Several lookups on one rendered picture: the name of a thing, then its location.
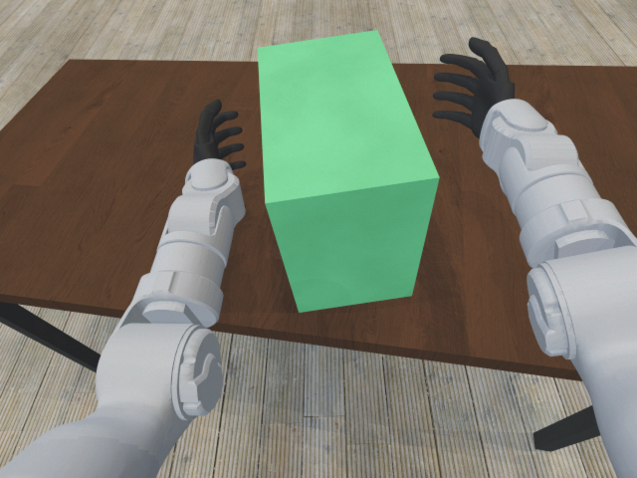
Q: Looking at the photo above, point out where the left robot hand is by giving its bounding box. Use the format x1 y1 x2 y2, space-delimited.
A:
193 99 246 170

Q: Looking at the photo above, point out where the right robot hand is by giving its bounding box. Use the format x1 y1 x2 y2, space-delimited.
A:
432 37 515 139

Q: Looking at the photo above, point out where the robot left forearm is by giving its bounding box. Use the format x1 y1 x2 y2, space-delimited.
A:
96 158 246 398

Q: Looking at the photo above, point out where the right robot upper arm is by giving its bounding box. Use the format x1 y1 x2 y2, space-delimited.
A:
527 245 637 478

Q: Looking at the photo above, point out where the robot right forearm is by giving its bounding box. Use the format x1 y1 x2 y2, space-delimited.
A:
479 99 637 269

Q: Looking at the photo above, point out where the left robot upper arm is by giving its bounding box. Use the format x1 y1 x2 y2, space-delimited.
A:
0 323 223 478

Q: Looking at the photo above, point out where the table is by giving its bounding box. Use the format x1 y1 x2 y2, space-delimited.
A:
0 59 637 452

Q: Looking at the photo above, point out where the carton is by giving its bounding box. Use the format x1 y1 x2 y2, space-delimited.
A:
258 30 440 313

